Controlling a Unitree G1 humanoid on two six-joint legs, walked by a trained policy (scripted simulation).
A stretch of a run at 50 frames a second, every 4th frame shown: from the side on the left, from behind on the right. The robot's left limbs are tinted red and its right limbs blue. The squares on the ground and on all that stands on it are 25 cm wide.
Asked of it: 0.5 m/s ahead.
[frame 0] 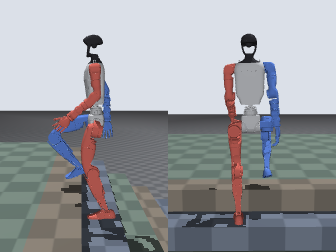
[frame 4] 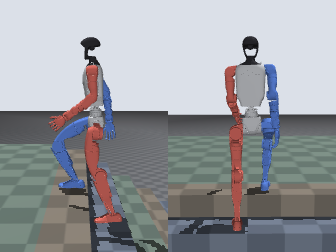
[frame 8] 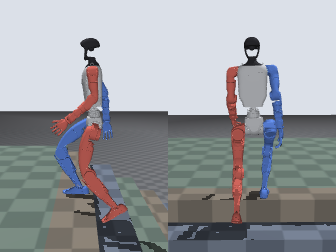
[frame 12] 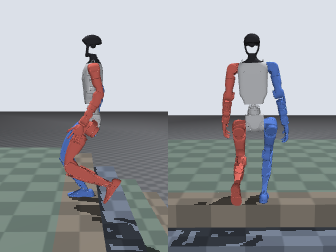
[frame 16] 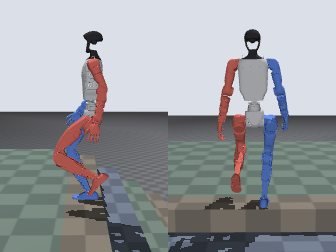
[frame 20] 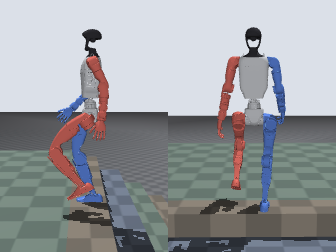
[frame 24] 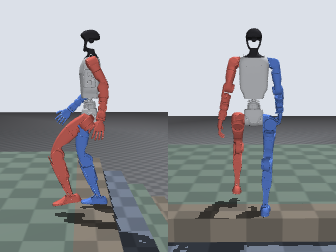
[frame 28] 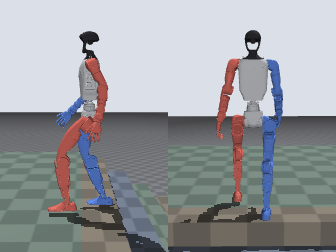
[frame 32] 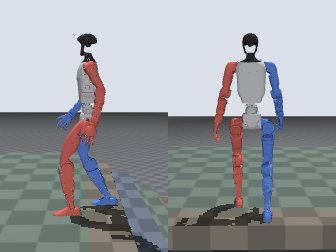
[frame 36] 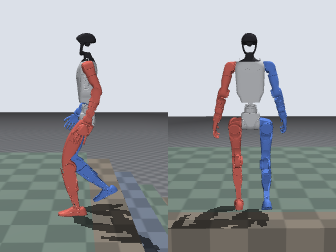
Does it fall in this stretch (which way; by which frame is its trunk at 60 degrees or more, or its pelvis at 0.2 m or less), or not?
no
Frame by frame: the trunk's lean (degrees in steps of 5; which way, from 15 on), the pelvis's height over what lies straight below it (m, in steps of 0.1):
0: 5, 0.8
4: 5, 0.8
8: 5, 0.8
12: 0, 0.7
16: 0, 0.7
20: 0, 0.8
24: 0, 0.8
28: 0, 0.8
32: 0, 0.8
36: 0, 0.8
